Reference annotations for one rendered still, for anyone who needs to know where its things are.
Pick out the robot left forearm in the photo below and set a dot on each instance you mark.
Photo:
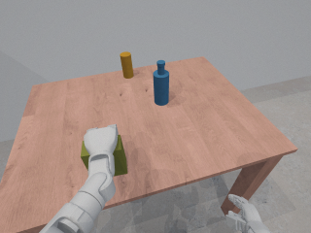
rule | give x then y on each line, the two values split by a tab
79	214

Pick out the right robot hand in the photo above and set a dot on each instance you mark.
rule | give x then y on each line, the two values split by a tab
248	213

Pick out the robot right forearm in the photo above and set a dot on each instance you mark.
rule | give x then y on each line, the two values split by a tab
256	227

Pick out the table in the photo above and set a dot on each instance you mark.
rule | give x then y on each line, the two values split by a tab
207	128

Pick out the sponge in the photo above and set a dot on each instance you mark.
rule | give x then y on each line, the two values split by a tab
119	157

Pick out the left robot hand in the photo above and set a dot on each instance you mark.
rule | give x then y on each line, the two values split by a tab
101	139

